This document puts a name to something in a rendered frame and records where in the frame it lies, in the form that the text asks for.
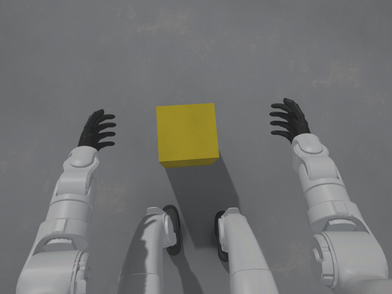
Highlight left robot hand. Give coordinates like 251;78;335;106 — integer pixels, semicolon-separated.
78;109;116;151

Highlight left robot upper arm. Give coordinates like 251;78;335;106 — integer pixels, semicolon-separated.
19;250;93;294

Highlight left robot shin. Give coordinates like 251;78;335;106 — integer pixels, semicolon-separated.
147;207;176;248

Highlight carton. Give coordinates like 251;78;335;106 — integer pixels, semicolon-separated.
156;103;219;168

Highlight right robot forearm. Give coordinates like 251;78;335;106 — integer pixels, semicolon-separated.
291;134;388;278

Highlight left robot forearm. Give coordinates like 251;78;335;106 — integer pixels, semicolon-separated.
16;146;100;294

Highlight right robot foot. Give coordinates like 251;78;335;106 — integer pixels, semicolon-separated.
214;211;228;262

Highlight right robot upper arm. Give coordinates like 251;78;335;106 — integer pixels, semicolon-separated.
310;231;392;294

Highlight right robot hand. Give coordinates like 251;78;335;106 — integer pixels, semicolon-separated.
269;98;311;144

